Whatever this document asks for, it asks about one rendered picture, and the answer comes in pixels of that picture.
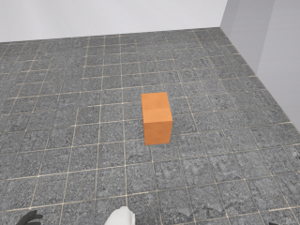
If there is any left robot hand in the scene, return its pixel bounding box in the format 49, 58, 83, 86
16, 210, 43, 225

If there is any left robot thigh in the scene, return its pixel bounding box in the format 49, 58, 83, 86
104, 208, 135, 225

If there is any carton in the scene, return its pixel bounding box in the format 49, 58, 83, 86
141, 92, 173, 145

